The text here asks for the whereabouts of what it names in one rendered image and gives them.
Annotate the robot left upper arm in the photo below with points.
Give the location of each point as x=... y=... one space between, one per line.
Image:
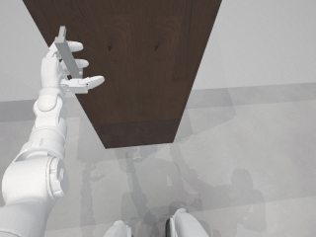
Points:
x=31 y=189

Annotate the robot left hand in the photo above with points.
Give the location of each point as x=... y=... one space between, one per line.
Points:
x=52 y=72

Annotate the robot left shin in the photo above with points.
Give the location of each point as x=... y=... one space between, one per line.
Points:
x=118 y=223

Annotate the cupboard door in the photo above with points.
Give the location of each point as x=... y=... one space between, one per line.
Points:
x=146 y=50

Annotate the robot left forearm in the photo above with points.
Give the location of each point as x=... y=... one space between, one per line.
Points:
x=49 y=133

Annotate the robot left thigh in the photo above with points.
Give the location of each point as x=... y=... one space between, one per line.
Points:
x=119 y=230

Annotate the handle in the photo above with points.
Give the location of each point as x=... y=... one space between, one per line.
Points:
x=66 y=54

